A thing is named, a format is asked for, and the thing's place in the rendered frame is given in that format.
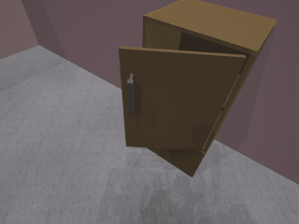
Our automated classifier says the cupboard door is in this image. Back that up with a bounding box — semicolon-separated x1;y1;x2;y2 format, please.
119;46;247;151

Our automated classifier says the handle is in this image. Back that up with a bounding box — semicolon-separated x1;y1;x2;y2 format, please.
127;74;135;113

